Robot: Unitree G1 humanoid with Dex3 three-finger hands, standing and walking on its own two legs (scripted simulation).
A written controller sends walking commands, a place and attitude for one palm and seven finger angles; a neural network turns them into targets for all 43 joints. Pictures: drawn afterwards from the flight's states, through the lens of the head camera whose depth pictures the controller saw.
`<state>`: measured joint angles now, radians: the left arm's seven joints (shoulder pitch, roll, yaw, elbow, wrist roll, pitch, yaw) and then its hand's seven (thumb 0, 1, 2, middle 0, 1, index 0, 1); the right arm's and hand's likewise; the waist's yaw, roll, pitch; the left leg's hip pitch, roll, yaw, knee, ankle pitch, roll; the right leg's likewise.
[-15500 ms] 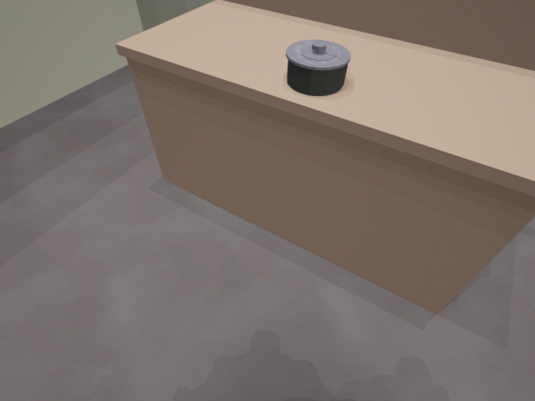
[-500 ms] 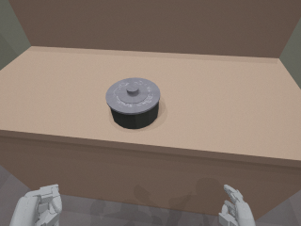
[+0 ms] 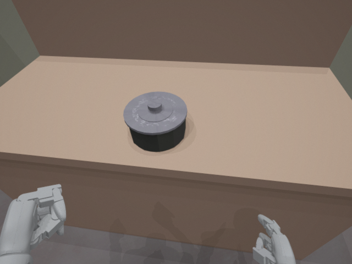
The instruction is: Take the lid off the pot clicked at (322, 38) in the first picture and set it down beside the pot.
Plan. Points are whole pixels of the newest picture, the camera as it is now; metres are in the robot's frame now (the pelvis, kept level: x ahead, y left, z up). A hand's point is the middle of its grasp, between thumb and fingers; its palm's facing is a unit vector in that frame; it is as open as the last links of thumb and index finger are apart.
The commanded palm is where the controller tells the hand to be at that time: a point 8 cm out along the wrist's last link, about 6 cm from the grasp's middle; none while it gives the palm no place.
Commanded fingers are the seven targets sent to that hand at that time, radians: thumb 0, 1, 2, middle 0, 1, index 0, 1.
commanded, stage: reach forward and open the fingers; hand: left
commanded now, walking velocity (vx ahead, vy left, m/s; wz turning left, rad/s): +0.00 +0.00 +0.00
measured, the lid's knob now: (154, 105) +0.53 +0.13 +0.08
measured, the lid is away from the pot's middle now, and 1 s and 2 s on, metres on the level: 0.00 0.00 0.00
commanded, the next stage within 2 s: move the open hand above the knob in 1.14 s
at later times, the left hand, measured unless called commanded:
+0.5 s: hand (49, 211) +0.17 +0.26 +0.10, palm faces -0.23 -0.04 -0.97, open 3.8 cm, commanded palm +0.17 +0.26 +0.16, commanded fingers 0.00 0.18 1.20 -1.01 -0.65 -1.01 -0.65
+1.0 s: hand (50, 177) +0.23 +0.27 +0.13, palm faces -0.12 -0.02 -0.99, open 9.6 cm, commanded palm +0.21 +0.27 +0.19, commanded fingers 0.00 -0.31 1.44 -0.83 -0.08 -0.83 -0.08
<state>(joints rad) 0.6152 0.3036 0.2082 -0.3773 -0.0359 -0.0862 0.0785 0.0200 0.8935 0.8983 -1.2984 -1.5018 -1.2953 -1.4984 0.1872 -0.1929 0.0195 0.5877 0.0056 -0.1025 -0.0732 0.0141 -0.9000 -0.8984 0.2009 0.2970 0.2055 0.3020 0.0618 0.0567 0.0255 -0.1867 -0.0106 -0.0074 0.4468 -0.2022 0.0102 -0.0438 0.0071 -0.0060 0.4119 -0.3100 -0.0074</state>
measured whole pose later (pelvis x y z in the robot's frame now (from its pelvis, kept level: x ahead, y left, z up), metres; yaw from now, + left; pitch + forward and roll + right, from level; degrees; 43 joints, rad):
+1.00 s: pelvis -0.05 +0.03 +0.00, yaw +1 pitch -3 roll -1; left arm -0.03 0.66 0.02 -0.17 0.77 0.03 -0.28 0.00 -0.23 1.37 -0.86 -0.17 -0.86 -0.17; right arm 0.11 -0.26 0.01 0.56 0.04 0.10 0.02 0.01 -0.90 -0.90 0.20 0.30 0.20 0.30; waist 0.06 0.13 0.04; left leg -0.29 -0.04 -0.01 0.45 -0.12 0.05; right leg -0.16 -0.02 -0.02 0.46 -0.26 0.02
